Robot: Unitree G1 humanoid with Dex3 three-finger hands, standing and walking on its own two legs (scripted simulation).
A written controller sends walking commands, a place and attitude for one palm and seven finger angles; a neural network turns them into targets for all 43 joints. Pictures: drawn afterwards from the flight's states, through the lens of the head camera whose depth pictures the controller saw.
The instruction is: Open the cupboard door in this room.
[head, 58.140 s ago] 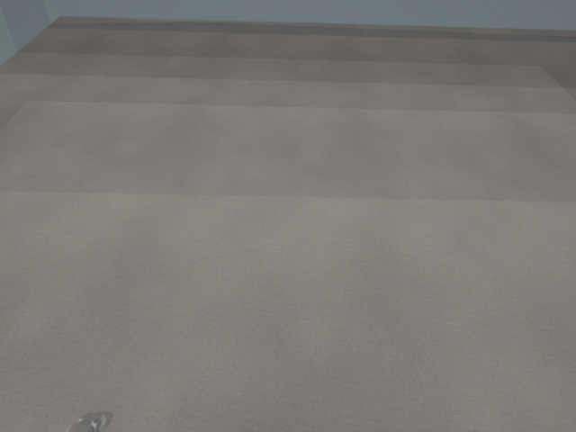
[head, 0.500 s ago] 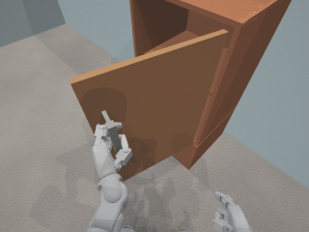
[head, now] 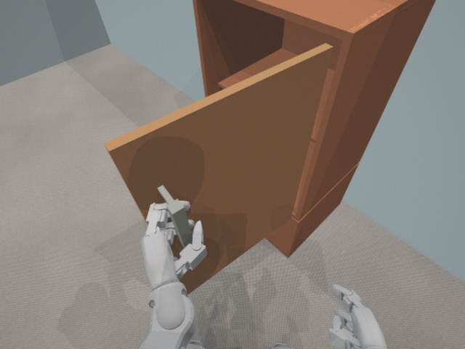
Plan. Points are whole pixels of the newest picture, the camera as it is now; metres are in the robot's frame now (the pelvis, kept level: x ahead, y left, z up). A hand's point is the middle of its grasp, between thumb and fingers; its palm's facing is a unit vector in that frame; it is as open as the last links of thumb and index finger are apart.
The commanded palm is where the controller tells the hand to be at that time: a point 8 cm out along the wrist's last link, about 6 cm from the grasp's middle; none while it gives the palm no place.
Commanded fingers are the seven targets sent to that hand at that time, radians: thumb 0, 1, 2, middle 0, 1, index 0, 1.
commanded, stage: open thumb and fingers to let go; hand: left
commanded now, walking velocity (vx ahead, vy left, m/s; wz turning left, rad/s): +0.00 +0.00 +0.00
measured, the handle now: (176, 218) +0.32 +0.11 +0.06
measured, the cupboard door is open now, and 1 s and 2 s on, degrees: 83 86 85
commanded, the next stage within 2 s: slide the hand sideways off the handle in 0.60 s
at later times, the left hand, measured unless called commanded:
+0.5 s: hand (190, 242) +0.28 +0.08 +0.05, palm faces +0.31 -0.95 -0.02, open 14.6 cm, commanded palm +0.24 +0.11 +0.05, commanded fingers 0.00 -0.50 0.30 -0.17 -0.45 -0.17 -0.45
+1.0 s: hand (195, 271) +0.24 +0.07 +0.05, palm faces -0.12 -0.99 +0.03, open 16.3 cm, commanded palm +0.22 +0.12 +0.05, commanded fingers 0.00 -0.50 0.30 -0.15 -0.30 -0.15 -0.30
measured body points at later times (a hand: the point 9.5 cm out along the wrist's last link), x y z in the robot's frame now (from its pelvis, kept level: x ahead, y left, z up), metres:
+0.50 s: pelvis -0.01 +0.03 +0.00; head +0.03 +0.01 +0.44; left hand +0.26 +0.13 +0.05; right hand +0.16 -0.19 -0.10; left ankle +0.01 +0.16 -0.67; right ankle +0.01 -0.06 -0.67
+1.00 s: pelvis -0.01 +0.05 -0.01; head +0.04 +0.03 +0.43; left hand +0.24 +0.12 +0.05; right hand +0.16 -0.18 -0.10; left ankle +0.01 +0.16 -0.67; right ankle +0.01 -0.06 -0.67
